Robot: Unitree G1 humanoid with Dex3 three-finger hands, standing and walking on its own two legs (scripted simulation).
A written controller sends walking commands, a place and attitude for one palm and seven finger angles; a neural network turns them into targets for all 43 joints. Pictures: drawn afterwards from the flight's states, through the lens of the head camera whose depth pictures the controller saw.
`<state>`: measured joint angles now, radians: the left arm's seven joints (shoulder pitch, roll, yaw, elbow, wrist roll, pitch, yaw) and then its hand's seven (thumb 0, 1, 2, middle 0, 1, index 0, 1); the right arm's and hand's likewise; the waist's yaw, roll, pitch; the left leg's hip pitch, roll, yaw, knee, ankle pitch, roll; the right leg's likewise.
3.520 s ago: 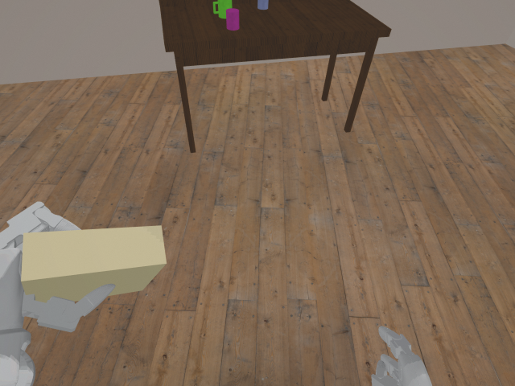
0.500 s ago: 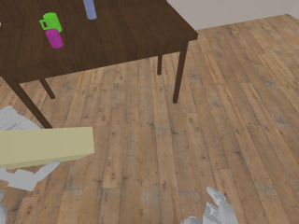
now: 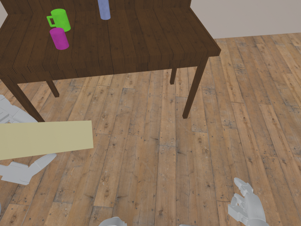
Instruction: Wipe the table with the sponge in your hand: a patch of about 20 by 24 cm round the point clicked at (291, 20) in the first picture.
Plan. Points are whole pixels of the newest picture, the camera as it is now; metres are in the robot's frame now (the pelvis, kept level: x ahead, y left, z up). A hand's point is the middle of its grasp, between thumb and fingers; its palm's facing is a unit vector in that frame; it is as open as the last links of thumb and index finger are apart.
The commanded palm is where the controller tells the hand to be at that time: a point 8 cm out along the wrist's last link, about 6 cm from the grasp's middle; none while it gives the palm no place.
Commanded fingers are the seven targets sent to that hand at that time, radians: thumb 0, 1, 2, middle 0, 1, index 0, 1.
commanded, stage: walk to a spot facing it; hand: left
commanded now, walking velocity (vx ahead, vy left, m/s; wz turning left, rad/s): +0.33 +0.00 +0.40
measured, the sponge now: (56, 139) +0.24 +0.19 +0.17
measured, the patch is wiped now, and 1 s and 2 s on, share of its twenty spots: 0.00 0.00 0.00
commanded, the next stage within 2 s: turn to face it in 0.56 s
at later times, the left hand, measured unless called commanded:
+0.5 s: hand (42, 116) +0.28 +0.22 +0.19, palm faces +0.57 -0.68 -0.46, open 9.3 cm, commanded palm +0.20 +0.26 +0.20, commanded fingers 0.00 0.10 1.30 -1.20 -1.60 -1.20 -1.60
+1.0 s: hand (46, 111) +0.29 +0.22 +0.20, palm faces +0.70 -0.56 -0.44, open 9.3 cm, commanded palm +0.24 +0.24 +0.20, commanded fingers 0.00 0.10 1.30 -1.20 -1.60 -1.20 -1.60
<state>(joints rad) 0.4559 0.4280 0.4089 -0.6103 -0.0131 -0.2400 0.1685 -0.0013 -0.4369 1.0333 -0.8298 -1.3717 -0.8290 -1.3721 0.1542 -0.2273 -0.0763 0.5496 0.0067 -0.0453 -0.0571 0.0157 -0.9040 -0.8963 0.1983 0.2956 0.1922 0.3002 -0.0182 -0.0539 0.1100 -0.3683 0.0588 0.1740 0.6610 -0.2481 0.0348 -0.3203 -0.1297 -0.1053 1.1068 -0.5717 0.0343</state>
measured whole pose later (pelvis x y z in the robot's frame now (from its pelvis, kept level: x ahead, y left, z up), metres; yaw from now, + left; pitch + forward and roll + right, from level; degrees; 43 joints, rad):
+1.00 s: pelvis +0.18 -0.08 +0.00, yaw +18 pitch -2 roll +1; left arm 0.42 0.33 0.34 -0.48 -0.01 -0.17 0.14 0.00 -0.44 1.03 -0.84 -1.36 -0.84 -1.36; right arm 0.17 -0.15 0.05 0.61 0.00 -0.10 -0.03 0.02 -0.90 -0.89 0.21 0.30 0.20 0.30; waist 0.09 0.07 0.05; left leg -0.36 0.13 0.09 0.75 -0.42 -0.06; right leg -0.33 0.00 -0.11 0.67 -0.29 -0.05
